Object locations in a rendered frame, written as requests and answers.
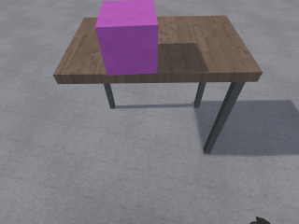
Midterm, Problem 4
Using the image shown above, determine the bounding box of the table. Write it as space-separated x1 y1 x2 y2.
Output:
53 15 263 154

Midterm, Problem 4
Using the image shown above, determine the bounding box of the carton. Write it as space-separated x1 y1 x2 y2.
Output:
95 0 159 76

